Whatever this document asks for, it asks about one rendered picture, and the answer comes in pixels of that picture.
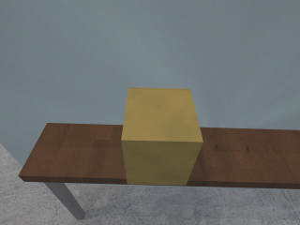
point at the carton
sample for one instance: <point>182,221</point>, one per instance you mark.
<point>161,136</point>

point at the table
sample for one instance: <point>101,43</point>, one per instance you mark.
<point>229,158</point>

